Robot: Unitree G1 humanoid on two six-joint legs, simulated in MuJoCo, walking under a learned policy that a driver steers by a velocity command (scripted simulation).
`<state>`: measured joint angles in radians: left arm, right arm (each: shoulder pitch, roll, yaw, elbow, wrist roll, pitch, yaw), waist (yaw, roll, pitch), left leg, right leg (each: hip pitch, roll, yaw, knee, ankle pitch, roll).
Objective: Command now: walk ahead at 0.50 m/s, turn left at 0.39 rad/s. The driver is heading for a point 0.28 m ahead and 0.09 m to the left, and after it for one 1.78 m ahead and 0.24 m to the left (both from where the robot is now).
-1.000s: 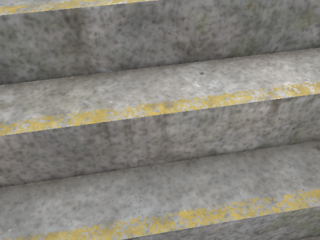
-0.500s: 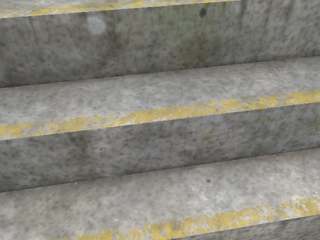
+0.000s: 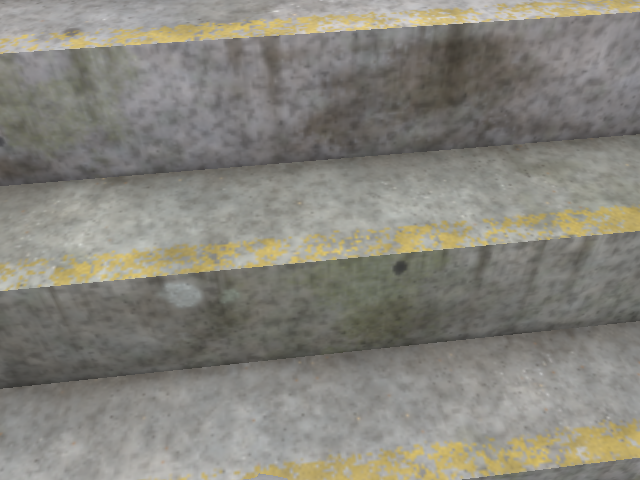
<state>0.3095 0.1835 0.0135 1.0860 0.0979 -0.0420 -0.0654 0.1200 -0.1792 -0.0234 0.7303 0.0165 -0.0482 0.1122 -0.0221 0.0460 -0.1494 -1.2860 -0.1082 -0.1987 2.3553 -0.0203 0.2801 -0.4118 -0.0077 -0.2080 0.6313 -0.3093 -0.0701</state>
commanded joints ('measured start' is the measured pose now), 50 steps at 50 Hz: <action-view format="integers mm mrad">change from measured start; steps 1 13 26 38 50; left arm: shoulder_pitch -32 24 -263 -483 -89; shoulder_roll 4 242 57 49 167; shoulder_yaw -28 63 -30 -58 20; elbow -8 -140 -488 -507 -190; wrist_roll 45 -178 -61 -69 -65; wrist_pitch -33 -80 8 36 1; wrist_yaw -13 63 39 71 17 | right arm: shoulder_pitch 43 84 144 368 133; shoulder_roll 33 -42 -101 -176 -96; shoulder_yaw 33 39 7 11 -40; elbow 5 38 115 48 154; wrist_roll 1 -73 -74 -93 3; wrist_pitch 19 72 -24 -52 -34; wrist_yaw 20 -79 -39 -51 -59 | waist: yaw -82 -72 39 -76 76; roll -3 -118 -39 65 -142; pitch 42 -312 -133 30 89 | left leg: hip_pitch -238 748 1038 1177 213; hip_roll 40 -94 233 357 -5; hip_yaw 41 298 -181 -327 -192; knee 94 -1176 -1829 -1974 -631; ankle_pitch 109 -561 564 66 35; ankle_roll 89 -62 22 16 -166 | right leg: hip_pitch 52 475 -909 -1232 -132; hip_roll -202 -269 27 -56 -174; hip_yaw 142 -90 321 313 913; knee -332 65 1528 1531 -79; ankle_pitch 78 1938 -28 -96 -619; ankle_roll -55 -149 22 86 -166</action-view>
